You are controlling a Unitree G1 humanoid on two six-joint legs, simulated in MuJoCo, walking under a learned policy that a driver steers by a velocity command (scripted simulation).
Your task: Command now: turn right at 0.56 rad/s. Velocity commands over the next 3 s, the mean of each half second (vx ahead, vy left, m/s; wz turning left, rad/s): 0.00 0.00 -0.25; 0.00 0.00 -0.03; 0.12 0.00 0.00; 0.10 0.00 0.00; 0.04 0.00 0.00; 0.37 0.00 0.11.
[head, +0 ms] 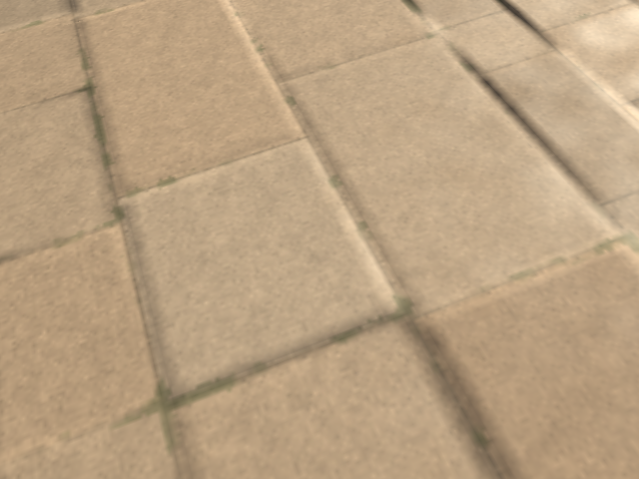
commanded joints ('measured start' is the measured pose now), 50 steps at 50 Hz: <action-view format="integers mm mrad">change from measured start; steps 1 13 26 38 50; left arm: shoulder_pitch -5 -11 -66 -66 -50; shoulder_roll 187 92 172 100 83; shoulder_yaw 50 7 27 -10 -25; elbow -64 -69 14 124 193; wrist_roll -3 15 13 18 13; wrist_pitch -2 8 20 -23 -23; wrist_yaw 10 -6 -7 -21 -19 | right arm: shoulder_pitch -70 41 89 63 108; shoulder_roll -49 -177 -87 -72 -76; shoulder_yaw -2 -1 48 51 56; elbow -72 -19 56 144 214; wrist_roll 4 -32 -13 -10 -6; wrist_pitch -22 -48 -47 -21 -24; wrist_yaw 7 44 50 26 16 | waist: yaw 13 47 -45 -35 -29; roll -169 182 -3 -68 -35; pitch -99 -118 -130 -10 -21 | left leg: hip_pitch -72 470 313 366 362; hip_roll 5 311 134 52 53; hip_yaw -32 -275 -68 23 25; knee -135 -613 -544 -541 -548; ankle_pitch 1 670 358 193 215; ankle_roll -19 252 137 43 37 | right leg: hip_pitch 203 -119 254 47 66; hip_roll -222 61 -125 -81 -59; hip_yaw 279 98 47 41 12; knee -95 220 -52 -62 -55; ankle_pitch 206 -252 344 65 85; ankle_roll -153 31 65 30 28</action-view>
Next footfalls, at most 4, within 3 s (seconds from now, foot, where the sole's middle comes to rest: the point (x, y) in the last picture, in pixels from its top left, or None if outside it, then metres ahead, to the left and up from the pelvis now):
0.22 left None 0.07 0.15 -0.78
0.50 right None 0.02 -0.11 -0.78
1.78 right None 0.25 -0.10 -0.78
2.02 left None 0.20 0.14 -0.78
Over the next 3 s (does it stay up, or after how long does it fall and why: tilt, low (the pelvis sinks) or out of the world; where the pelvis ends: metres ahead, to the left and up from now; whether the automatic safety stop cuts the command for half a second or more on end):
stays up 0.39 -0.05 -0.01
